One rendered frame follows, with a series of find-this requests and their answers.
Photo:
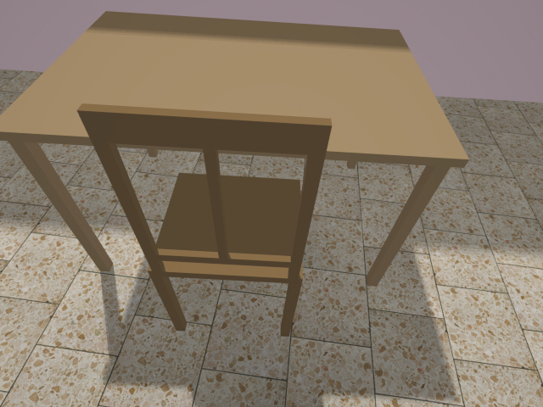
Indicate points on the chair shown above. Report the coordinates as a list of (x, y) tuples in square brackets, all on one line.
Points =
[(235, 228)]

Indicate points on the table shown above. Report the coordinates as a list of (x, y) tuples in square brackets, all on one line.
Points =
[(365, 80)]

